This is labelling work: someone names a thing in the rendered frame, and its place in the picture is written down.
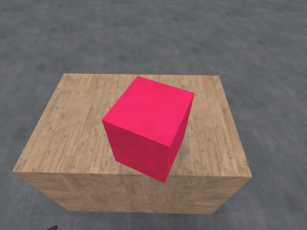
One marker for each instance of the pedestal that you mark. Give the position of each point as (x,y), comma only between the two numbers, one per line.
(69,158)

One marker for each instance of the carton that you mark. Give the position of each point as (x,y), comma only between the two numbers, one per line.
(146,126)

